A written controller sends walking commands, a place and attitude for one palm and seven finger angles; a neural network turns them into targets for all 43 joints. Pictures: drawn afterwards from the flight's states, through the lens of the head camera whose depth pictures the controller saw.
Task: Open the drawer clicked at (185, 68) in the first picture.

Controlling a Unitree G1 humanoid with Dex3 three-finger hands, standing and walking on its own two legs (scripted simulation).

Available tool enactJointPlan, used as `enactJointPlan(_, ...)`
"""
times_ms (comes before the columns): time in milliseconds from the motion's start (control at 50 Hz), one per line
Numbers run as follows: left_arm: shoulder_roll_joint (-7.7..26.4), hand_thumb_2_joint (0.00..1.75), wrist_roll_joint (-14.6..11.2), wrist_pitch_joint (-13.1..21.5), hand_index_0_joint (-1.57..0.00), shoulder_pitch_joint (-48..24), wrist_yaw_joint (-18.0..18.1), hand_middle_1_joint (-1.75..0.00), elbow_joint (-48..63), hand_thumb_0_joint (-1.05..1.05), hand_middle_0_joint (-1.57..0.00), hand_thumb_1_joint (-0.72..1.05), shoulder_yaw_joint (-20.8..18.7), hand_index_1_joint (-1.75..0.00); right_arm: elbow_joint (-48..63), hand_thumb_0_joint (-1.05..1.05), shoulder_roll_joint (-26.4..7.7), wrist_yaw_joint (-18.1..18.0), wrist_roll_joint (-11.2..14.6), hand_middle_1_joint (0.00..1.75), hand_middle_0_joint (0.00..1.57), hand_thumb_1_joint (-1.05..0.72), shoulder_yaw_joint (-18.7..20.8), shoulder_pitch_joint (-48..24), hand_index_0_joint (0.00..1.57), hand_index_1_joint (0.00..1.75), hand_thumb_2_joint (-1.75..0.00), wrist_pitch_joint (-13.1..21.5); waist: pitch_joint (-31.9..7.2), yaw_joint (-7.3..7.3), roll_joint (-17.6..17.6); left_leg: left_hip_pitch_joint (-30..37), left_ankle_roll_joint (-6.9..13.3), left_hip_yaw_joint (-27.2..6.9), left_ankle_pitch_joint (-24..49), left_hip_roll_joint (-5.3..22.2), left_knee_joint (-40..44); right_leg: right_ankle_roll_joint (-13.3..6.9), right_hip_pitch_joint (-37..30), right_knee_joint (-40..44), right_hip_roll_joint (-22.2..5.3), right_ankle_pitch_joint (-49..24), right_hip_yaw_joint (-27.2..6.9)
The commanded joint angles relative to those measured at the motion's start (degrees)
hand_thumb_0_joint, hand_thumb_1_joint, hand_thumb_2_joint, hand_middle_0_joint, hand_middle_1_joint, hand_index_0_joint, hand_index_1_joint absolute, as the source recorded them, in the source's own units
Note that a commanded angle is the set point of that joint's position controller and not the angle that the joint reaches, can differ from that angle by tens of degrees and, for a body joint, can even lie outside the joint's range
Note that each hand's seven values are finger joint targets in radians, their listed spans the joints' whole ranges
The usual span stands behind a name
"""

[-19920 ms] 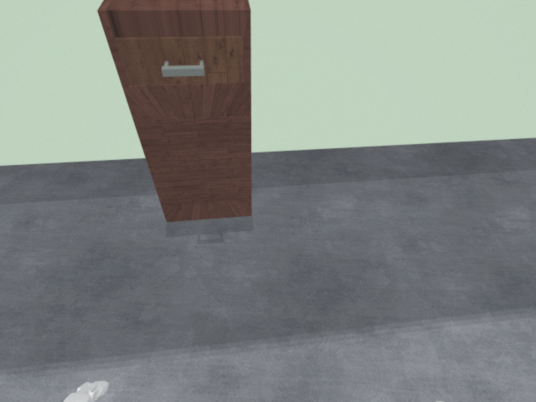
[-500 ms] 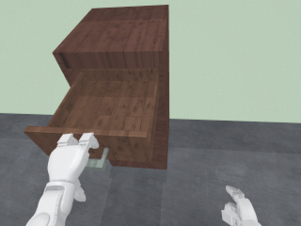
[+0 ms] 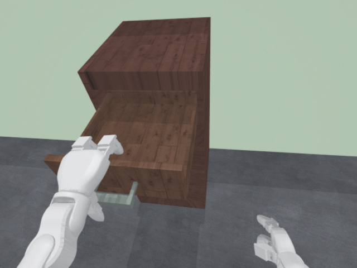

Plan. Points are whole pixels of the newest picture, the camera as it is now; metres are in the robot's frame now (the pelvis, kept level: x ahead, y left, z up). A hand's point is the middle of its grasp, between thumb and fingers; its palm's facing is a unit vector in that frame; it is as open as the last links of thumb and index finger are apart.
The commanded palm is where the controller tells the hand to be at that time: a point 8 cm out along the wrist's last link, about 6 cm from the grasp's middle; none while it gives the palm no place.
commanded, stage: lift the hand off the handle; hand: left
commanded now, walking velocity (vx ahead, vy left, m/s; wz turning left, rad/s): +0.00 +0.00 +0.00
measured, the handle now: (112, 192) +0.27 +0.23 +0.00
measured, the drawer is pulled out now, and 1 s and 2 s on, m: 0.30 0.30 0.30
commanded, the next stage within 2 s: draw the hand back to the body in 0.40 s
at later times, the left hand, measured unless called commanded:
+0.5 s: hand (87, 170) +0.24 +0.22 +0.14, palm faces +0.12 -0.10 -0.99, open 13.8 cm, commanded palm +0.21 +0.22 +0.20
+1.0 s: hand (70, 187) +0.21 +0.24 +0.14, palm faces +0.08 -0.06 -0.99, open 13.8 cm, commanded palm +0.17 +0.25 +0.20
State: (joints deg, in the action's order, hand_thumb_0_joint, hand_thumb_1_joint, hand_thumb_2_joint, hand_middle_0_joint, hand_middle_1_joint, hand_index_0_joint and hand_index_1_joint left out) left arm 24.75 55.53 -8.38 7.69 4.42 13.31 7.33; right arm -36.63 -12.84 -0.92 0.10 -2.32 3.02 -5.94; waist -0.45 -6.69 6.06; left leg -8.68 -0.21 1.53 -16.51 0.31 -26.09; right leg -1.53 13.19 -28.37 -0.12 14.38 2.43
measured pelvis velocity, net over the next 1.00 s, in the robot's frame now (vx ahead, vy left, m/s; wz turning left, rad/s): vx -0.02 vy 0.00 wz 0.00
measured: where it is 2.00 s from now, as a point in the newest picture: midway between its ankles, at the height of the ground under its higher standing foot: outside the picture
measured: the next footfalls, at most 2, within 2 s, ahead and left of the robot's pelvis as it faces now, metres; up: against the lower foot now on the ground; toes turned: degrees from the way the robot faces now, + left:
none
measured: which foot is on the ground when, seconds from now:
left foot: down 0.00-1.00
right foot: down 0.00-1.00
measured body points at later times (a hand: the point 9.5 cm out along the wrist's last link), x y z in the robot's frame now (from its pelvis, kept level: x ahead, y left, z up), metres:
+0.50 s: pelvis -0.01 +0.00 +0.00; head -0.01 -0.05 +0.45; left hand +0.23 +0.22 +0.20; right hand +0.23 -0.18 -0.09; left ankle -0.03 +0.12 -0.74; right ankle +0.01 -0.10 -0.74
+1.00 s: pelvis -0.02 +0.00 +0.00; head -0.02 -0.05 +0.45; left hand +0.20 +0.24 +0.19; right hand +0.21 -0.19 -0.10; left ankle -0.03 +0.12 -0.74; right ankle +0.01 -0.10 -0.74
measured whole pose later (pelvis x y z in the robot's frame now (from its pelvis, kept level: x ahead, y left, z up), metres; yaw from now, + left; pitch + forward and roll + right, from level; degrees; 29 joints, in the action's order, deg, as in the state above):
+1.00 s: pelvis -0.02 +0.00 +0.00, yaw +0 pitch -3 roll +0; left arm 31.3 48.2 -3.9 14.6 -1.8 21.7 -2.1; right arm -35.8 -15.0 -0.4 0.9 -2.4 4.3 -4.7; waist 1.3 -6.6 6.7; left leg -6.8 -0.2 1.2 -14.1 0.4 -23.6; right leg -1.5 10.6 -24.7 0.1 11.4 2.7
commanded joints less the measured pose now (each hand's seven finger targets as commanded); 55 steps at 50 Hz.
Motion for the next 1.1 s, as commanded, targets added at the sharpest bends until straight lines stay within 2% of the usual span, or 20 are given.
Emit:
enactJointPlan(0, 13.1, 0.30, -1.2, 0.2, -0.30, -11.9, 0.4, -1.20, 12.6, 0.00, -0.30, -0.50, -10.7, -1.20, 8.9, 0.00, -5.2, -0.4, 0.2, 0.30, 0.20, -0.90, 1.7, -9.8, 0.20, 0.30, -0.90, 2.8, -10.2, 0.20, -3.5, -0.1, 1.5, -0.1, 17.6, -1.6, 3.8, 0.1, -9.5, 4.5, 0.8, -14.3, -1.7)
enactJointPlan(80, 10.3, 0.30, -2.3, 1.0, -0.30, -11.9, -1.4, -1.20, 16.5, 0.00, -0.30, -0.50, -8.2, -1.20, 10.3, 0.00, -5.0, 0.2, 0.2, 0.30, 0.20, -0.90, 1.3, -10.4, 0.20, 0.30, -0.90, 3.5, -12.5, -0.08, -3.3, 1.3, 1.7, -0.1, 20.0, -1.7, 3.7, 0.3, -10.4, 4.2, 0.4, -15.7, -1.1)
enactJointPlan(200, 15.1, 0.30, -3.5, 0.6, -0.30, -11.1, -2.5, -1.20, 16.5, 0.00, -0.30, -0.50, -13.2, -1.20, 9.2, 0.00, -5.8, 0.7, 0.5, 0.30, 0.20, -0.90, 1.8, -10.1, 0.20, 0.30, -0.90, 2.9, -9.8, -0.04, -4.2, 0.9, 1.4, -0.3, 19.8, -1.3, 5.2, 0.3, -10.9, 5.6, 0.7, -15.9, -1.3)
enactJointPlan(260, 15.5, 0.30, -4.4, -0.2, -0.30, -12.8, -3.1, -1.20, 18.8, 0.00, -0.30, -0.50, -14.0, -1.20, 10.5, 0.00, -6.0, 1.2, 1.0, 0.30, 0.20, -0.90, 1.5, -11.9, 0.20, 0.30, -0.90, 3.1, -11.2, -0.58, -3.7, 1.1, 1.3, -0.5, 20.0, -1.4, 4.9, 0.2, -12.0, 5.5, 0.6, -16.3, -1.8)
enactJointPlan(360, 12.8, 0.30, -5.7, -1.2, -0.30, -9.8, -5.0, -1.20, 16.9, 0.00, -0.30, -0.50, -11.9, -1.20, 10.6, 0.00, -6.1, 1.8, 1.5, 0.30, 0.20, -0.90, 1.5, -12.0, 0.20, 0.30, -0.90, 2.8, -9.2, -0.11, -3.8, 0.9, 1.1, -0.2, 19.1, -1.2, 5.3, 0.4, -10.8, 6.1, 0.9, -15.1, -1.5)
enactJointPlan(380, 10.2, 0.30, -5.3, -1.0, -0.30, -10.3, -5.5, -1.20, 15.9, 0.00, -0.30, -0.50, -8.7, -1.20, 10.3, 0.00, -5.7, 2.0, 1.2, 0.30, 0.20, -0.90, 1.1, -10.9, 0.20, 0.30, -0.90, 2.9, -9.0, 0.27, -5.4, 0.4, 1.3, 0.3, 18.5, -1.5, 5.3, 0.6, -10.4, 5.9, 0.4, -13.9, -0.7)
enactJointPlan(460, 13.5, 0.30, -4.8, -0.2, -0.30, -13.0, -5.4, -1.20, 19.1, 0.00, -0.30, -0.50, -11.3, -1.20, 11.2, 0.00, -6.0, 1.7, 1.3, 0.30, 0.20, -0.90, 1.1, -12.5, 0.20, 0.30, -0.90, 2.8, -8.6, 0.12, -3.9, 0.3, 1.2, -0.4, 15.3, -1.0, 6.0, 0.4, -9.9, 6.7, 1.1, -10.3, -1.4)
enactJointPlan(480, 11.6, 0.30, -3.7, 0.4, -0.30, -14.6, -5.2, -1.20, 18.1, 0.00, -0.30, -0.50, -8.9, -1.20, 10.7, 0.00, -5.6, 1.7, 0.8, 0.30, 0.20, -0.90, 0.6, -11.3, 0.20, 0.30, -0.90, 3.1, -10.1, 0.18, -4.7, 0.4, 1.5, -0.1, 15.6, -1.4, 5.8, 0.4, -10.1, 6.4, 0.4, -9.8, -0.8)
enactJointPlan(560, 18.8, 0.30, -3.5, 1.8, -0.30, -12.7, -3.2, -1.20, 18.2, 0.00, -0.30, -0.50, -17.1, -1.20, 10.5, 0.00, -6.1, 1.2, 0.8, 0.30, 0.20, -0.90, 1.0, -11.6, 0.20, 0.30, -0.90, 3.2, -11.7, -1.35, -2.4, 0.3, 1.2, -0.7, 14.9, -1.3, 6.0, 0.2, -12.0, 6.7, 0.9, -9.6, -2.1)
enactJointPlan(580, 15.4, 0.30, -3.1, 2.2, -0.30, -13.3, -3.1, -1.20, 17.2, 0.00, -0.30, -0.50, -13.9, -1.20, 10.2, 0.00, -5.2, 1.4, 0.4, 0.30, 0.20, -0.90, 0.6, -11.0, 0.20, 0.30, -0.90, 3.5, -11.3, -1.15, -2.9, 0.1, 1.2, -0.2, 15.7, -1.6, 5.8, 0.1, -11.6, 6.2, 0.2, -9.8, -1.2)
enactJointPlan(660, 15.7, 0.30, -5.7, 2.1, -0.30, -11.5, -3.1, -1.20, 16.2, 0.00, -0.30, -0.50, -15.7, -1.20, 10.2, 0.00, -5.8, 1.3, 1.2, 0.30, 0.20, -0.90, 1.3, -11.5, 0.20, 0.30, -0.90, 3.7, -8.9, -0.56, -2.6, 0.0, 0.9, -0.5, 14.7, -1.4, 6.0, 0.3, -10.0, 7.2, 1.0, -9.2, -1.8)
enactJointPlan(680, 13.3, 0.30, -5.4, 2.0, -0.30, -11.7, -3.4, -1.20, 15.5, 0.00, -0.30, -0.50, -12.9, -1.20, 9.9, 0.00, -5.5, 1.4, 0.8, 0.30, 0.20, -0.90, 1.0, -10.6, 0.20, 0.30, -0.90, 3.9, -8.9, -0.16, -3.1, -0.1, 1.1, -0.1, 15.0, -1.6, 6.0, 0.4, -9.7, 7.0, 0.5, -9.1, -0.9)
enactJointPlan(760, 15.4, 0.30, -6.1, 1.5, -0.30, -9.5, -4.5, -1.20, 16.7, 0.00, -0.30, -0.50, -14.6, -1.20, 10.6, 0.00, -6.2, 1.1, 1.4, 0.30, 0.20, -0.90, 1.4, -11.6, 0.20, 0.30, -0.90, 4.1, -7.7, 0.10, -2.7, -0.1, 1.1, -0.4, 13.2, -1.3, 6.1, 0.5, -9.2, 7.6, 1.0, -7.8, -1.6)
enactJointPlan(780, 13.9, 0.30, -5.7, 1.9, -0.30, -8.7, -4.8, -1.20, 17.3, 0.00, -0.30, -0.50, -12.8, -1.20, 10.7, 0.00, -5.9, 1.2, 0.9, 0.30, 0.20, -0.90, 1.1, -10.4, 0.20, 0.30, -0.90, 4.4, -9.9, -0.21, -4.0, 0.1, 1.5, -0.1, 14.1, -1.7, 5.9, 0.6, -10.6, 6.9, 0.2, -8.6, -0.9)
enactJointPlan(860, 19.0, 0.30, -6.3, 2.8, -0.30, -5.2, -4.5, -1.20, 19.1, 0.00, -0.30, -0.50, -18.5, -1.20, 11.2, 0.00, -6.8, 0.5, 1.0, 0.30, 0.20, -0.90, 1.3, -11.1, 0.20, 0.30, -0.90, 4.4, -8.9, -0.63, -3.8, -0.3, 1.3, -0.4, 12.8, -1.2, 5.5, 0.8, -10.3, 7.4, 0.5, -8.0, -1.9)
enactJointPlan(880, 17.2, 0.30, -6.1, 3.5, -0.30, -4.6, -4.4, -1.20, 18.9, 0.00, -0.30, -0.50, -17.0, -1.20, 11.0, 0.00, -6.2, 0.6, 0.5, 0.30, 0.20, -0.90, 1.0, -10.0, 0.20, 0.30, -0.90, 4.7, -9.8, -0.68, -5.0, -0.3, 1.5, -0.1, 13.5, -1.5, 5.2, 0.9, -10.6, 6.9, -0.1, -8.2, -1.1)
enactJointPlan(900, 19.7, 0.30, -6.8, 4.2, -0.30, -3.3, -3.9, -1.20, 18.5, 0.00, -0.30, -0.50, -19.9, -1.20, 10.3, 0.00, -6.6, 0.2, 0.7, 0.30, 0.20, -0.90, 1.6, -9.4, 0.20, 0.30, -0.90, 4.4, -8.1, -0.46, -4.4, -0.6, 1.3, -0.3, 13.1, -1.3, 5.8, 0.8, -10.3, 7.5, 0.3, -8.4, -1.3)
enactJointPlan(960, 20.8, 0.30, -8.0, 5.1, -0.30, -1.2, -2.9, -1.20, 20.0, 0.00, -0.30, -0.50, -22.8, -1.20, 11.1, 0.00, -6.9, 0.0, 0.9, 0.30, 0.20, -0.90, 1.5, -10.0, 0.20, 0.30, -0.90, 5.0, -8.0, -0.97, -2.9, -0.2, 1.1, -0.5, 12.9, -1.3, 4.7, 0.8, -9.3, 7.7, 0.4, -7.8, -2.1)
enactJointPlan(1000, 19.4, 0.30, -8.5, 6.0, -0.30, -0.7, -2.5, -1.20, 18.1, 0.00, -0.30, -0.50, -21.9, -1.20, 10.0, 0.00, -6.6, -0.1, 0.6, 0.30, 0.20, -0.90, 2.0, -8.6, 0.20, 0.30, -0.90, 5.2, -5.9, -0.19, -3.2, -0.6, 1.1, -0.3, 12.2, -1.5, 4.8, 0.9, -7.8, 8.1, 0.2, -6.7, -1.4)
enactJointPlan(1080, 16.8, 0.30, -8.5, 6.4, -0.30, -0.2, -2.5, -1.20, 20.5, 0.00, -0.30, -0.50, -19.2, -1.20, 11.0, 0.00, -6.7, 0.0, 0.5, 0.30, 0.20, -0.90, 1.8, -8.8, 0.20, 0.30, -0.90, 6.0, -7.3, 0.03, -2.3, 0.1, 1.1, -0.3, 12.8, -1.6, 4.3, 1.0, -7.3, 7.6, -0.1, -6.9, -0.7)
